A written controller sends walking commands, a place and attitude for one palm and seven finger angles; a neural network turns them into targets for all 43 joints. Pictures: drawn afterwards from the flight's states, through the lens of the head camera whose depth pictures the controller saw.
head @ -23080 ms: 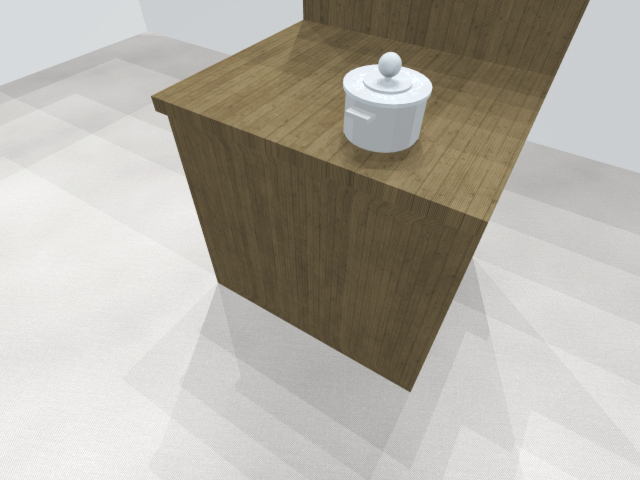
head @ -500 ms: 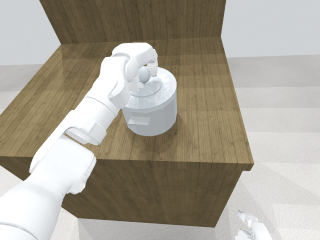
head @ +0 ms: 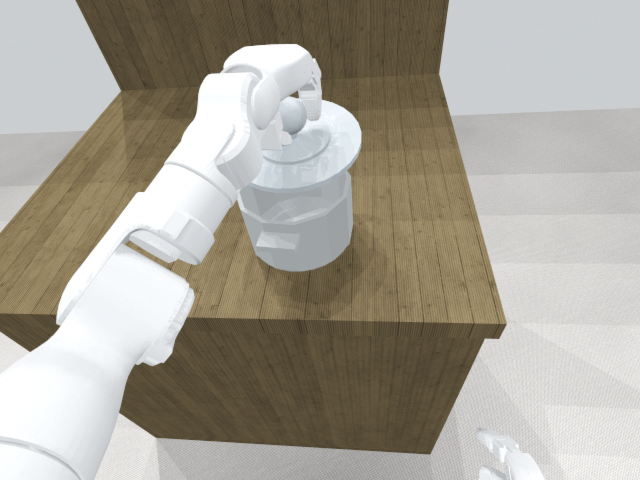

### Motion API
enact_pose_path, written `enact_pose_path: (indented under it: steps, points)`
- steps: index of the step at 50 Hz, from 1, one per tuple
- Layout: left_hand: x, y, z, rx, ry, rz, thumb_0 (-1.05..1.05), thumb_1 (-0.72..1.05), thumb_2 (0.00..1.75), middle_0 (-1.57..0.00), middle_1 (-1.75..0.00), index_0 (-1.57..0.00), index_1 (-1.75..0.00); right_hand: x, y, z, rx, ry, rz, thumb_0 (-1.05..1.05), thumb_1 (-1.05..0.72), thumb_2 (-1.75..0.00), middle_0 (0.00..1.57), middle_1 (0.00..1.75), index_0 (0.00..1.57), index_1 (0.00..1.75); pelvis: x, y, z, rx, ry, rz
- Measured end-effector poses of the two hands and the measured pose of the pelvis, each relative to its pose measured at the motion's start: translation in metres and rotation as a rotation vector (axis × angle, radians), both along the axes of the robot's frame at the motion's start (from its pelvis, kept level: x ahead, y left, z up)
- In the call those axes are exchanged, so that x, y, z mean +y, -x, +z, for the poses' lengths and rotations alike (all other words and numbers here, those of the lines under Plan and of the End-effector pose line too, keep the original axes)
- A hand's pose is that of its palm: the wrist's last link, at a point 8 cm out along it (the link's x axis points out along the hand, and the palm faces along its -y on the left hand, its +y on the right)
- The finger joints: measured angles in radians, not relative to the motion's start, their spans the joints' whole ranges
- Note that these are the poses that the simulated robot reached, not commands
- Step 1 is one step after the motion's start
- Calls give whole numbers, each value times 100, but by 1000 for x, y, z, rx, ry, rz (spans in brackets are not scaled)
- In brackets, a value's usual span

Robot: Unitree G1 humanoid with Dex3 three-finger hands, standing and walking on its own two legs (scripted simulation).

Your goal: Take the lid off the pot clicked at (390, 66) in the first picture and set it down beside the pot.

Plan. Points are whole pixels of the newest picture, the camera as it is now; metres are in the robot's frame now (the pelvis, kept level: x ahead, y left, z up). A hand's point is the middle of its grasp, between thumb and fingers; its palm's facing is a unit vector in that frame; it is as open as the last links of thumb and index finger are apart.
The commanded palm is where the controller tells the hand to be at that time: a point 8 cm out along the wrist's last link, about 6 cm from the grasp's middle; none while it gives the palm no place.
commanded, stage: lift the lid straight up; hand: left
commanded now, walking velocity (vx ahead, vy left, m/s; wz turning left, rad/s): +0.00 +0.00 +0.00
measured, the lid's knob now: (288, 115) +0.49 +0.03 +0.23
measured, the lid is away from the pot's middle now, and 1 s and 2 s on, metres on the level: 0.01 0.02 0.11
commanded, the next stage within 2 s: move the lid sideways beside the pot in 1.14 s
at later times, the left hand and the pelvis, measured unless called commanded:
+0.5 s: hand (272, 84) +0.45 +0.04 +0.29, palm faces -0.07 +0.01 -1.00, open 7.6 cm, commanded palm +0.43 +0.05 +0.35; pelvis -0.01 -0.01 +0.00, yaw +0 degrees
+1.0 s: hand (255, 41) +0.46 +0.04 +0.33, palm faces -0.04 +0.00 -1.00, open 7.6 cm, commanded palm +0.43 +0.05 +0.39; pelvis -0.01 +0.00 +0.00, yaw +0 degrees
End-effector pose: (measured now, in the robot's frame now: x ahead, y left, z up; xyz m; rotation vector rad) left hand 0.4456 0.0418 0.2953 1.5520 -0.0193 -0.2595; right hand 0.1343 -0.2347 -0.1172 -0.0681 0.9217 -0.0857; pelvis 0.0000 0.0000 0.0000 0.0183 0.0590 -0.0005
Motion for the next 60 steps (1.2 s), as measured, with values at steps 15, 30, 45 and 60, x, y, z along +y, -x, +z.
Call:
enact_pose_path:
  steps: [15,30,45,60]
  points:
    - [-2,6,29,-55,1,13,-2,16,95,-89,-91,-71,-85,-2,-5,4,-30,-1,4,1,-91,-90,19,29,20,30,-4,4,0,-4,-3,-5]
    - [-2,10,55,-87,-5,38,-3,16,96,-89,-91,-72,-85,-5,-9,8,-58,10,13,1,-91,-90,19,29,20,30,-7,8,0,-7,-4,-2]
    - [6,7,78,-103,-9,76,-3,16,96,-89,-92,-72,-85,-6,1,4,-37,27,5,1,-91,-90,19,29,20,30,-4,7,0,2,-3,2]
    - [3,-2,82,-99,4,67,-3,16,95,-90,-92,-72,-85,1,1,3,-25,28,5,1,-91,-90,20,29,20,30,2,2,1,17,0,-1]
